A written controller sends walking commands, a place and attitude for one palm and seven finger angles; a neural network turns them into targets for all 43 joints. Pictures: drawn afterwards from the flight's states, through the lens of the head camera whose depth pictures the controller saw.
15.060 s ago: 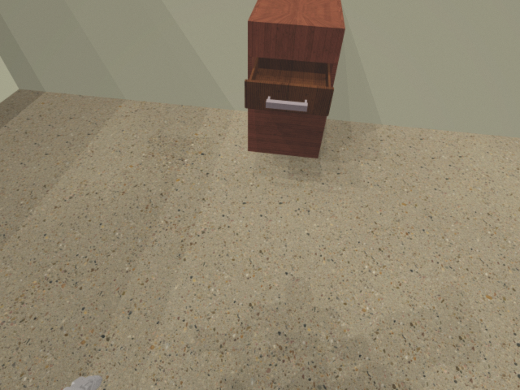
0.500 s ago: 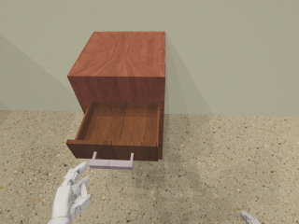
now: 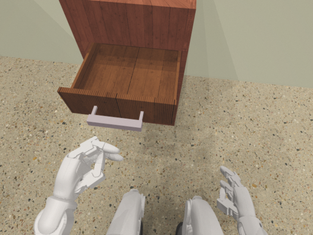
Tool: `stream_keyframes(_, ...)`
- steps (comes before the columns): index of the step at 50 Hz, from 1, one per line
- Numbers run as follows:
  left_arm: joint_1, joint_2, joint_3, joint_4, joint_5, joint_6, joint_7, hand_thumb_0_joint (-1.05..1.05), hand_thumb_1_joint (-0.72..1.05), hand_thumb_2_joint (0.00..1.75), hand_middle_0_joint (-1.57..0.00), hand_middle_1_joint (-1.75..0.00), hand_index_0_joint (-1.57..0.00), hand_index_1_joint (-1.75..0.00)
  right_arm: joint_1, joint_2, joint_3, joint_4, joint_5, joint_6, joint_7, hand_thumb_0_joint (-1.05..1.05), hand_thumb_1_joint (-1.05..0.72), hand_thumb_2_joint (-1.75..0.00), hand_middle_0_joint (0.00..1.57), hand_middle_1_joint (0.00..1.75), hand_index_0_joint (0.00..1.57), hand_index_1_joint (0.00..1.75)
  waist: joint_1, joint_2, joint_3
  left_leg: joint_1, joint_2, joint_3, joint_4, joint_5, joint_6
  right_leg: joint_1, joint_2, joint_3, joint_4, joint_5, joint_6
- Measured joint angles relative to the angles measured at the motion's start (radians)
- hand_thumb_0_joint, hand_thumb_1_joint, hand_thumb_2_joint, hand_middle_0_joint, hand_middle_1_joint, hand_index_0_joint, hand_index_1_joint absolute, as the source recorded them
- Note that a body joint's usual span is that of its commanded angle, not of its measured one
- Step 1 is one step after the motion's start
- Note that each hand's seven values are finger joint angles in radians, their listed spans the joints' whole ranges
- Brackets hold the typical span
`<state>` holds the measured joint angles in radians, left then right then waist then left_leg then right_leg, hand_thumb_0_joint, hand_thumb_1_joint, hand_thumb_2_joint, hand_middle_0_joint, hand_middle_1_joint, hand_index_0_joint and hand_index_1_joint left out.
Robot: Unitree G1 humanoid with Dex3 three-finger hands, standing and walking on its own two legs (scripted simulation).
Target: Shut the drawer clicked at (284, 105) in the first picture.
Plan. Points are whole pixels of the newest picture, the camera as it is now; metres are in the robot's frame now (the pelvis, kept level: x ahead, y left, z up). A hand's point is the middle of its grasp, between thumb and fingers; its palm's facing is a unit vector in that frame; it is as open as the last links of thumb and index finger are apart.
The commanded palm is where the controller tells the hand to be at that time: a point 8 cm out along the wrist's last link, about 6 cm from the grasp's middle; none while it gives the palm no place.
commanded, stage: raise the hand and make a fist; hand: left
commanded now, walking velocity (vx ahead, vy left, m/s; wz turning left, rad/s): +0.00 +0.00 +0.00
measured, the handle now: (116, 117) +0.47 +0.19 -0.10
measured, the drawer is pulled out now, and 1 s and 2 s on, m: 0.25 0.25 0.25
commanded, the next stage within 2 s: bring the fist close to the handle in 1.18 s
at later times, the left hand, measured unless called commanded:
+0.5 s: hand (104, 173) +0.25 +0.15 +0.02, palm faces -0.09 -1.00 +0.01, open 3.1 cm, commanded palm +0.24 +0.20 +0.02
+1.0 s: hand (107, 166) +0.27 +0.15 +0.01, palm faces -0.08 -1.00 -0.02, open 3.3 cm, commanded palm +0.25 +0.20 +0.01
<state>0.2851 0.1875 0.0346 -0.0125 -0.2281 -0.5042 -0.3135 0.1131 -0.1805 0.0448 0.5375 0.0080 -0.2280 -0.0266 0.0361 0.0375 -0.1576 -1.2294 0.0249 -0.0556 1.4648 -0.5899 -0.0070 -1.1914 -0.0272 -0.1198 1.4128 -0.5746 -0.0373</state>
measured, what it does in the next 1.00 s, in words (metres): stands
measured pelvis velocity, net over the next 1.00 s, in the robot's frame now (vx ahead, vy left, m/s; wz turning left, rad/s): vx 0.02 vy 0.01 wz -0.01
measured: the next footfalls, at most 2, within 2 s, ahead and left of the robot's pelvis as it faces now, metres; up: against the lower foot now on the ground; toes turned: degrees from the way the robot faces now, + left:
none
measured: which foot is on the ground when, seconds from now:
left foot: down 0.00-1.00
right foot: down 0.00-1.00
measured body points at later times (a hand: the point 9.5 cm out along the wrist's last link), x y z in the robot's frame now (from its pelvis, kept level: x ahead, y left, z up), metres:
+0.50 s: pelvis +0.01 +0.02 -0.01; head +0.12 +0.05 +0.43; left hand +0.25 +0.21 +0.02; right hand +0.22 -0.22 -0.07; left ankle +0.05 +0.12 -0.58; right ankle +0.06 -0.11 -0.58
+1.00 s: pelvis +0.02 +0.01 -0.01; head +0.15 +0.02 +0.42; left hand +0.27 +0.20 +0.02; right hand +0.22 -0.22 -0.10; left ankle +0.05 +0.12 -0.58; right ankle +0.06 -0.11 -0.58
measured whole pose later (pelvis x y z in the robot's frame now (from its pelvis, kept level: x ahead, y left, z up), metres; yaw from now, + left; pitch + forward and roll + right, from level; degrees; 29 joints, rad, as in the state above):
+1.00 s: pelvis +0.02 +0.01 -0.01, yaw +0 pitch +26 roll -3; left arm 0.34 0.18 0.01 -0.04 -0.15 -0.45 -0.14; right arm 0.15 -0.23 0.00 0.48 0.00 -0.08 0.00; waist -0.01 0.02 -0.21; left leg -1.33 0.02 -0.03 1.52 -0.64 0.01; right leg -1.29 -0.04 -0.10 1.47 -0.62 -0.02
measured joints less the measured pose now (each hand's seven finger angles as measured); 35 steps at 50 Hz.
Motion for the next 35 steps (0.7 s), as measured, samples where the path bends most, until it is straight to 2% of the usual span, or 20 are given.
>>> stream_keyframes(2,-0.036,-0.005,-0.012,0.027,0.01,0.105,-0.005,0.02,0.9,0.9,-0.79,-0.94,-0.78,-0.94,0.027,0.008,0.003,0.0,0.011,0.026,-0.003,0.02,-0.9,-0.9,0.21,0.3,0.21,0.3,-0.019,-0.003,0.0,-0.01,0.0,0.013,-0.002,0.003,0.006,-0.017,-0.001,0.013,0.003,0.005,0.005)
stream_keyframes(4,-0.032,-0.009,-0.009,0.033,0.019,0.191,0.024,0.02,0.9,0.9,-0.83,-0.98,-0.82,-0.99,0.056,0.012,-0.007,-0.003,0.015,0.052,-0.005,0.02,-0.9,-0.9,0.21,0.3,0.21,0.3,-0.037,-0.009,0.0,-0.007,0.003,0.026,-0.011,0.004,0.011,-0.02,0.002,0.026,-0.004,0.01,0.01)
stream_keyframes(6,0.005,-0.014,0.003,0.008,0.02,0.228,0.081,0.02,0.9,0.9,-0.87,-1.03,-0.86,-1.03,0.086,0.01,-0.026,-0.007,0.015,0.07,-0.006,0.02,-0.9,-0.9,0.21,0.3,0.21,0.3,-0.049,-0.016,-0.001,0.007,0.006,0.036,-0.026,0.005,0.015,-0.011,0.005,0.035,-0.018,0.015,0.014)
stream_keyframes(8,0.055,-0.018,0.02,-0.029,0.022,0.207,0.143,0.02,0.9,0.9,-0.91,-1.07,-0.9,-1.07,0.113,0.004,-0.047,-0.003,0.012,0.076,-0.007,0.02,-0.9,-0.9,0.21,0.3,0.21,0.3,-0.052,-0.024,-0.007,0.022,0.007,0.043,-0.042,0.007,0.018,0.002,0.007,0.042,-0.034,0.019,0.017)
stream_keyframes(11,0.115,-0.013,0.039,-0.068,0.039,0.111,0.208,0.03,0.9,0.9,-0.97,-1.13,-0.96,-1.14,0.137,-0.018,-0.068,0.007,0.001,0.074,-0.003,0.02,-0.9,-0.9,0.21,0.3,0.21,0.3,-0.053,-0.028,-0.025,0.028,0.003,0.041,-0.053,0.008,0.022,0.012,0.004,0.04,-0.049,0.02,0.021)
stream_keyframes(14,0.126,-0.004,0.033,-0.052,0.055,0.017,0.214,0.02,0.9,0.9,-1.03,-1.2,-1.02,-1.2,0.128,-0.048,-0.071,0.013,-0.004,0.066,0.002,0.02,-0.9,-0.9,0.21,0.3,0.2,0.3,-0.059,-0.024,-0.036,0.01,-0.005,0.033,-0.04,0.005,0.026,0.003,-0.004,0.032,-0.04,0.014,0.025)
stream_keyframes(16,0.109,-0.001,0.009,-0.017,0.06,-0.007,0.189,0.02,0.9,0.9,-1.07,-1.24,-1.06,-1.25,0.112,-0.065,-0.069,0.005,-0.001,0.06,0.001,0.02,-0.9,-0.9,0.21,0.3,0.2,0.3,-0.064,-0.023,-0.038,-0.012,-0.01,0.03,-0.021,0.001,0.029,-0.016,-0.009,0.029,-0.024,0.009,0.028)
stream_keyframes(19,0.076,0.004,-0.035,0.028,0.073,0.013,0.151,0.02,0.9,0.9,-1.13,-1.31,-1.12,-1.31,0.084,-0.075,-0.066,-0.021,0.001,0.055,-0.003,0.02,-0.9,-0.9,0.21,0.3,0.2,0.3,-0.07,-0.028,-0.035,-0.044,-0.012,0.03,0.006,-0.007,0.032,-0.046,-0.012,0.03,0.002,0.001,0.03)
stream_keyframes(21,0.064,0.008,-0.057,0.027,0.08,0.038,0.149,0.02,0.9,0.9,-1.17,-1.35,-1.16,-1.35,0.066,-0.07,-0.065,-0.041,-0.001,0.055,-0.003,0.02,-0.9,-0.9,0.21,0.3,0.2,0.3,-0.074,-0.033,-0.033,-0.058,-0.011,0.032,0.019,-0.013,0.033,-0.06,-0.011,0.032,0.015,-0.003,0.031)
stream_keyframes(24,0.064,0.007,-0.059,-0.016,0.082,0.049,0.184,0.02,0.9,0.9,-1.23,-1.42,-1.23,-1.42,0.047,-0.052,-0.063,-0.065,-0.008,0.063,0.002,0.02,-0.9,-0.9,0.21,0.3,0.2,0.3,-0.072,-0.038,-0.034,-0.062,-0.01,0.034,0.025,-0.018,0.033,-0.066,-0.01,0.034,0.02,-0.007,0.032)
stream_keyframes(29,0.056,-0.011,-0.026,-0.048,0.088,0.021,0.248,0.02,0.9,0.9,-1.32,-1.51,-1.31,-1.52,0.033,-0.029,-0.044,-0.08,-0.015,0.091,0.025,0.02,-0.9,-0.9,0.21,0.3,0.2,0.3,-0.054,-0.027,-0.048,-0.057,-0.013,0.029,0.02,-0.022,0.032,-0.058,-0.013,0.03,0.014,-0.013,0.031)
stream_keyframes(35,0.019,-0.015,-0.066,0.036,0.113,0.062,0.192,0.02,0.9,0.9,-1.37,-1.57,-1.37,-1.58,0.025,-0.028,-0.012,-0.09,-0.01,0.119,0.032,0.01,-0.9,-0.9,0.21,0.3,0.21,0.3,-0.043,-0.022,-0.052,-0.079,-0.018,0.025,0.032,-0.03,0.03,-0.079,-0.017,0.026,0.031,-0.026,0.029)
